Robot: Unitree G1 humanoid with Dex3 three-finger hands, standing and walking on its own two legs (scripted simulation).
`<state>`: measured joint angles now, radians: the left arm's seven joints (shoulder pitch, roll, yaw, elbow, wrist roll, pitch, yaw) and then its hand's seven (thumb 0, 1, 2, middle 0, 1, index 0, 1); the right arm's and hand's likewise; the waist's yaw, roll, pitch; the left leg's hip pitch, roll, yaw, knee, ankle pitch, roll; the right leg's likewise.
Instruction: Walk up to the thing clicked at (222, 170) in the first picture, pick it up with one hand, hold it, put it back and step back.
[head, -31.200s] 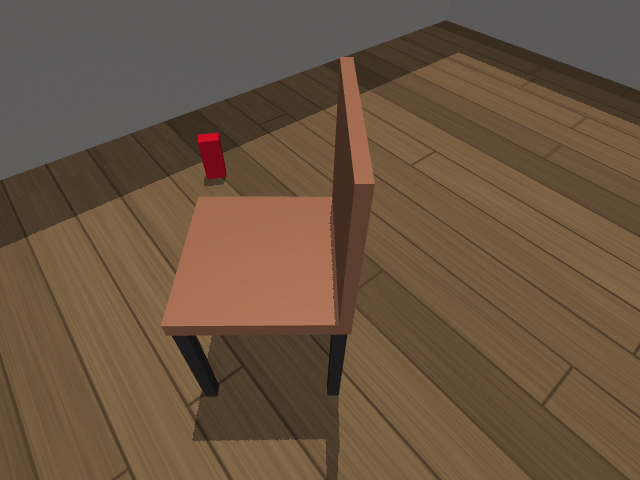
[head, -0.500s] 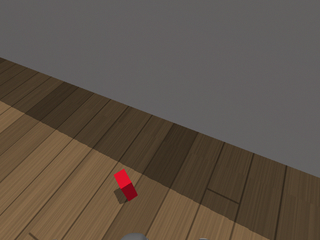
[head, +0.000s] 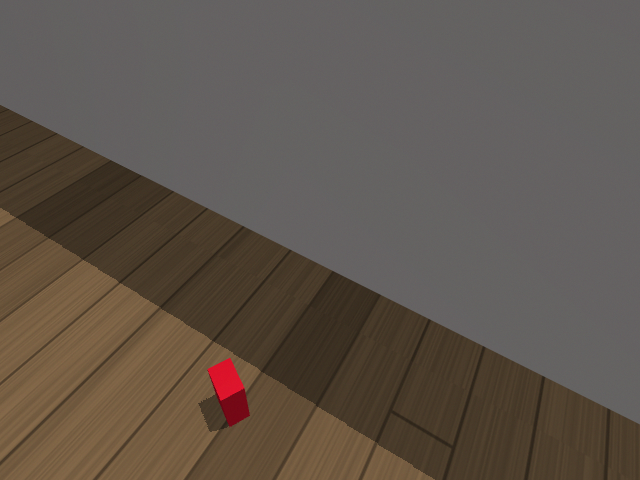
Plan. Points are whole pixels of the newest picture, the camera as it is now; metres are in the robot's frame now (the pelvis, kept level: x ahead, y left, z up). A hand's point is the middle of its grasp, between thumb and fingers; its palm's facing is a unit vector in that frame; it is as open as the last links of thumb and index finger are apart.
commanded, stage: walk up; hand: left
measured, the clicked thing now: (229, 393) +0.46 +0.23 -0.66
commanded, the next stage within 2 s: stand in 1.36 s
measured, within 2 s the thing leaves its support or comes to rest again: neither
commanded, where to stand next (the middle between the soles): +0.09 +0.00 m, yaw -1 degrees
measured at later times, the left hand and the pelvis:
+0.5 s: hand out of the picture +0.11 +0.25 -0.14, palm faces +0.01 -0.94 -0.35, open 7.4 cm; pelvis +0.03 -0.01 +0.02, yaw +0 degrees
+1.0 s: hand out of the picture +0.12 +0.25 -0.14, palm faces -0.02 -0.94 -0.33, open 7.4 cm; pelvis +0.03 +0.00 +0.02, yaw -1 degrees
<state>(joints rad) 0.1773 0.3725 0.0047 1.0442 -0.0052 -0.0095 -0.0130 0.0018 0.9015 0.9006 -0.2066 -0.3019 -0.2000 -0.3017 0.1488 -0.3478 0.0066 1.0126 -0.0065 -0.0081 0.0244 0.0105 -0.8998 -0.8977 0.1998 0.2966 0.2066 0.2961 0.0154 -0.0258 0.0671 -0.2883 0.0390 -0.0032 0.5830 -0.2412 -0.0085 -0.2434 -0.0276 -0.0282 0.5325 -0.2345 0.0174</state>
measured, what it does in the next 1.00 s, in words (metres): stands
